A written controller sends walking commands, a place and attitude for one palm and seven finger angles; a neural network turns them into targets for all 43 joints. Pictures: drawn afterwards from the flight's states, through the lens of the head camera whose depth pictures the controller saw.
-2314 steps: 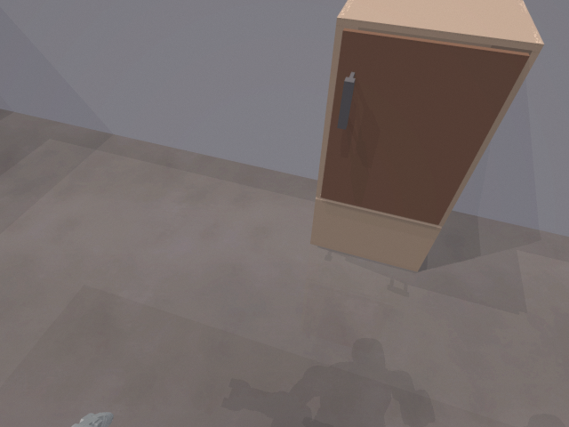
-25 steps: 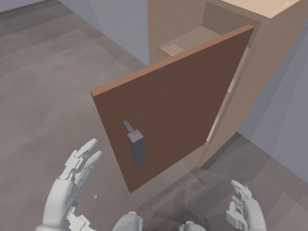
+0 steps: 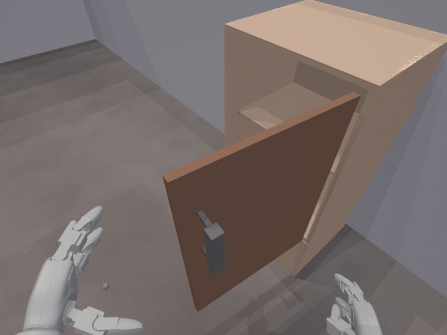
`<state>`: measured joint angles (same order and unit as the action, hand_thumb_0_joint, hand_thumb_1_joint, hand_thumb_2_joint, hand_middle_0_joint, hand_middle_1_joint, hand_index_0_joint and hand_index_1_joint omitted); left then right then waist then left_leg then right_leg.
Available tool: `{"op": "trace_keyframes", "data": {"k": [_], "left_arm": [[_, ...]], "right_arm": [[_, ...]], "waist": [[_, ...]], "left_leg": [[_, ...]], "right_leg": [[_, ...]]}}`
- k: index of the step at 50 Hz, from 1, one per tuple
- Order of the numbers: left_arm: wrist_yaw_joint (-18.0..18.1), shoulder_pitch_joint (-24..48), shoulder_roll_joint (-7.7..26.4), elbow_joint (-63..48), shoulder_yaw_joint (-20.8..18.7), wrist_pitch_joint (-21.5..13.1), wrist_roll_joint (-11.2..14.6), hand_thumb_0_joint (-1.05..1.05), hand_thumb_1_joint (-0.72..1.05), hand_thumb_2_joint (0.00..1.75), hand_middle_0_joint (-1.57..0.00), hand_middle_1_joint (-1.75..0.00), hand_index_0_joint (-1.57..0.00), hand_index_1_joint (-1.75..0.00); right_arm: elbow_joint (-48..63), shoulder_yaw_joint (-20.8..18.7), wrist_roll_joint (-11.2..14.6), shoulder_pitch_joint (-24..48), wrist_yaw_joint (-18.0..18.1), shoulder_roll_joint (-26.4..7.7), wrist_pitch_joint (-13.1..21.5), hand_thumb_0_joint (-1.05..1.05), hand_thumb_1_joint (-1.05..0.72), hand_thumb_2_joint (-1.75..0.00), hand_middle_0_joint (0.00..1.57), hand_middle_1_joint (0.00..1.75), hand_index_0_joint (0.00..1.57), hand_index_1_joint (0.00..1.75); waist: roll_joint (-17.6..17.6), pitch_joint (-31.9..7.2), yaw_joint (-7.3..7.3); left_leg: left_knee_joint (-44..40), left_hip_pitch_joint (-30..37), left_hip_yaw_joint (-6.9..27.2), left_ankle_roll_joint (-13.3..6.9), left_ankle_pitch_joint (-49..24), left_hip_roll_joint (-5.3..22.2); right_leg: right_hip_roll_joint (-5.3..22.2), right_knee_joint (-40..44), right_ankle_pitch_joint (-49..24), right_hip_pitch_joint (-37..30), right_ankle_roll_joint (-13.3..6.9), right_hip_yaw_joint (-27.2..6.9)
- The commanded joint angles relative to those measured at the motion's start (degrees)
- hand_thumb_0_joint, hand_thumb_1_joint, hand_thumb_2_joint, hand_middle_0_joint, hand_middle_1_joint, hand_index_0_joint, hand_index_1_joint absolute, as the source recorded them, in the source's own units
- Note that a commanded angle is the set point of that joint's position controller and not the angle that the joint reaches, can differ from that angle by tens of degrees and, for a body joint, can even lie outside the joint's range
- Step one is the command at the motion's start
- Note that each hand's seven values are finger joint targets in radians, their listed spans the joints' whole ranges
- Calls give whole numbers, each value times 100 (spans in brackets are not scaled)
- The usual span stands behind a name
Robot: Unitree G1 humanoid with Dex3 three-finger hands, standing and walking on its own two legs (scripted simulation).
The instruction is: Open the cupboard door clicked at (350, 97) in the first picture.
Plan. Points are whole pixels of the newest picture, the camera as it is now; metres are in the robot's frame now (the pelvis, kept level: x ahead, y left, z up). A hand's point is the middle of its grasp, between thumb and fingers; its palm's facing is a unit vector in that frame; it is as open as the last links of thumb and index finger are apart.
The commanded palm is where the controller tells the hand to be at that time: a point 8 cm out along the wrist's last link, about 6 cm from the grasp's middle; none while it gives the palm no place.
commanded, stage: draw the hand back to the body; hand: left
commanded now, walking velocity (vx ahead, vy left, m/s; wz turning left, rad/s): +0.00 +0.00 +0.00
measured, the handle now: (209, 242) +0.29 +0.06 +0.02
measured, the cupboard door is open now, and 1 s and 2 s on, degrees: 83 83 83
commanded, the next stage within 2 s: step back with the hand held close in 0.94 s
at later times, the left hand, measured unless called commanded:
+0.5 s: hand (43, 229) +0.20 +0.25 +0.18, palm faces +0.41 -0.82 -0.41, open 9.8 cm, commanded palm +0.15 +0.29 +0.20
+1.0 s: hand (49, 227) +0.20 +0.23 +0.20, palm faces +0.44 -0.81 -0.40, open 7.4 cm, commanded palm +0.15 +0.27 +0.21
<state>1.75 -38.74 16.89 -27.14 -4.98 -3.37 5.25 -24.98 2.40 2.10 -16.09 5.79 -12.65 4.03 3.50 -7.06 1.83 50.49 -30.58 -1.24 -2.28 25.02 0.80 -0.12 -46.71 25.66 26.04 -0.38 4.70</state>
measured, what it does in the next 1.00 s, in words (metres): stands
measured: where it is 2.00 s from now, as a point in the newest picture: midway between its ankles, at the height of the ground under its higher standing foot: outside the picture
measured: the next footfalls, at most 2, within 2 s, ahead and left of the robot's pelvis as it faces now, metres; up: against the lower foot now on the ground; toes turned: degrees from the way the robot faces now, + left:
none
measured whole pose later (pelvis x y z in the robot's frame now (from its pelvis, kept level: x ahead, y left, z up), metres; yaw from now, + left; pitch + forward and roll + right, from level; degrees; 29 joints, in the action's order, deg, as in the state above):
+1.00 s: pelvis +0.01 -0.02 +0.04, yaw -1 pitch -5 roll +0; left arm 6.6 -27.3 19.3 -22.1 -18.3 -4.2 4.0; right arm -37.0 0.8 0.3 -11.3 4.8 -13.6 5.6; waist 4.2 1.8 3.6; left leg 23.8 -5.1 -2.3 -0.4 13.4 1.0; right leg -1.4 -21.3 14.4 1.7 -1.9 3.5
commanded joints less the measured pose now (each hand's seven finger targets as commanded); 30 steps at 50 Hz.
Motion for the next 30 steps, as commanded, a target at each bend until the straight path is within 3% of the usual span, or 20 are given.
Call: {"op": "trace_keyframes", "data": {"k": [1, 4, 9, 11, 12, 18, 22, 26, 28, 30], "left_arm": [[559, 185, 778, -1345, -614, -50, -247, 0, -5, 50, -17, -30, -17, -30], [640, 411, 747, -1377, -613, -32, -314, 0, 6, 54, -17, -30, -17, -30], [678, 672, 815, -1257, -823, -41, -325, 0, 23, 62, -18, -30, -18, -30], [702, 785, 1030, -1129, -1109, -55, -330, 0, 31, 64, -18, -30, -18, -30], [679, 735, 898, -1060, -1073, -50, -302, 0, 34, 66, -18, -30, -18, -30], [640, 1014, 1076, -1070, -1494, -125, -242, 0, 55, 75, -19, -30, -19, -30], [630, 1253, 1196, -979, -1746, -157, -204, 0, 69, 81, -19, -30, -19, -30], [645, 1604, 1448, -1017, -2084, -226, -177, 0, 83, 87, -20, -30, -20, -30], [650, 1775, 1453, -957, -2157, -268, -157, 0, 90, 90, -20, -30, -20, -30], [587, 1535, 1137, -626, -1910, -251, -126, 0, 90, 90, -20, -30, -20, -30]], "right_arm": [[813, -186, -57, 707, 109, -604, 282, 0, -90, -90, 20, 30, 20, 30], [681, -145, -76, 734, 100, -604, 366, 0, -90, -90, 20, 30, 20, 30], [441, -124, -116, 882, 52, -637, 481, 0, -90, -90, 20, 30, 20, 30], [326, -141, -128, 958, 39, -658, 514, 0, -90, -90, 20, 30, 20, 30], [306, -136, -127, 977, 25, -627, 507, 0, -90, -90, 20, 30, 20, 30], [137, -173, -166, 1063, -66, -646, 478, 0, -90, -90, 20, 30, 20, 30], [50, -215, -176, 1137, -90, -665, 430, 0, -90, -90, 20, 30, 20, 30], [-48, -259, -173, 1202, -93, -688, 412, 0, -90, -90, 20, 30, 20, 30], [-89, -262, -170, 1217, -95, -671, 407, 0, -90, -90, 20, 30, 20, 30], [-108, -288, -159, 1231, -120, -674, 378, 0, -90, -90, 20, 30, 20, 30]], "waist": [[-145, -56, 46], [54, 63, 29], [12, 227, 89], [-28, 248, 147], [-51, 374, 135], [114, 309, 194], [4, 411, 199], [145, 361, 226], [148, 438, 210], [-65, 624, 188]], "left_leg": [[-1388, 947, 358, 60, -1309, 49], [-1693, 1330, 390, 76, -1530, 74], [-2178, 1754, 455, 120, -1903, 111], [-2329, 1870, 432, 134, -1999, 109], [-2403, 1930, 413, 145, -2082, 123], [-2674, 2305, 327, 173, -2671, 130], [-2796, 2418, 269, 156, -2620, 123], [-2842, 2559, 202, 140, -2648, 93], [-2888, 2587, 205, 143, -2563, 87], [-2934, 2581, 152, 112, -2409, 84]], "right_leg": [[35, 1274, -1203, -399, -114, -204], [48, 1466, -1304, -589, -92, -183], [38, 1796, -1492, -1071, -93, -149], [35, 1948, -1589, -1313, -114, -156], [36, 1989, -1648, -1343, -101, -149], [39, 2280, -2112, -1830, -112, -200], [22, 2453, -2199, -1940, -108, -223], [21, 2580, -2321, -2073, -119, -258], [21, 2614, -2261, -2035, -109, -260], [17, 2693, -2181, -1959, -81, -258]]}}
